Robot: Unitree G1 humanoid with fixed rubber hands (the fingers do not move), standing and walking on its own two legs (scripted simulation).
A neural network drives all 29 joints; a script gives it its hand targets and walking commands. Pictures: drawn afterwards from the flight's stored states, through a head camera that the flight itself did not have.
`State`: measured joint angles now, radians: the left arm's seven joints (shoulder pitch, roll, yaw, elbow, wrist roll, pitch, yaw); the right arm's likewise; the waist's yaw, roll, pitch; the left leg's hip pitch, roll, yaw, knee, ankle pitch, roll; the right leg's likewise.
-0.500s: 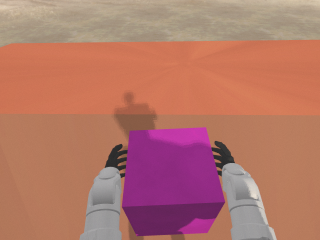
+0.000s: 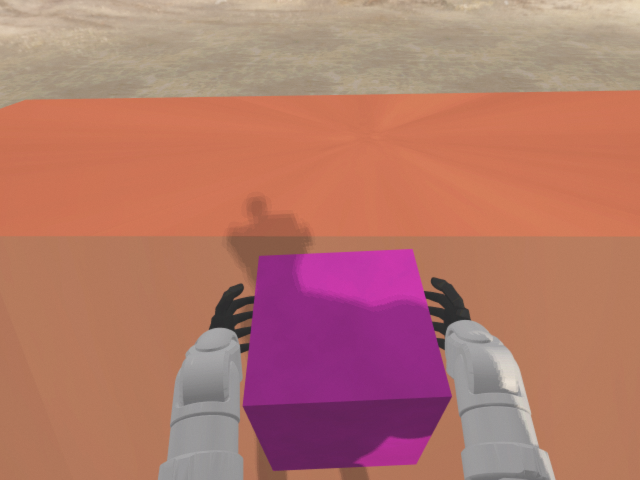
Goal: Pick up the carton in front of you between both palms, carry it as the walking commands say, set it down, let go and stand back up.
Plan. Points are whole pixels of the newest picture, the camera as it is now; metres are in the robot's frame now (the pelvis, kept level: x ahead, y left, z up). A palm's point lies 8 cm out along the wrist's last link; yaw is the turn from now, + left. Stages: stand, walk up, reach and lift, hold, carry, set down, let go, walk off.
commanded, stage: hold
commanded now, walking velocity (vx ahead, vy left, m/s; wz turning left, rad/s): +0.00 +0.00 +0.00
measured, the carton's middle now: (340, 363) +0.29 +0.00 -0.02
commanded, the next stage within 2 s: carry in 1.06 s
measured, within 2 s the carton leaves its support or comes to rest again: neither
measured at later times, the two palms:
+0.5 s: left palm (224, 335) +0.29 +0.15 +0.05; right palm (455, 328) +0.29 -0.15 +0.05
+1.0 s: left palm (225, 338) +0.29 +0.15 +0.05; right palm (456, 330) +0.29 -0.15 +0.05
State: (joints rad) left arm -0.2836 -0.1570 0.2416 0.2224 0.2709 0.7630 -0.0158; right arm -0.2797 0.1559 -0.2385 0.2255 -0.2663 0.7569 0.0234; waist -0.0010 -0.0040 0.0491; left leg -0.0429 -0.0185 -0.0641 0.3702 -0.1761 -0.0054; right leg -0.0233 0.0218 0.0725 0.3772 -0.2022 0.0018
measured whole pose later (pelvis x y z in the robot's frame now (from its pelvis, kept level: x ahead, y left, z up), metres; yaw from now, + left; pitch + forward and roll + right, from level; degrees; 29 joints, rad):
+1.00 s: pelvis +0.01 +0.00 +0.00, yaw +0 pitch -8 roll +0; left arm -0.26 -0.15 0.22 0.20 0.27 0.77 -0.02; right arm -0.26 0.15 -0.22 0.20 -0.27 0.76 0.03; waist 0.00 -0.01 0.04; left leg -0.04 -0.02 -0.07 0.36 -0.18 -0.01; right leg -0.02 0.02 0.07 0.36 -0.20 0.00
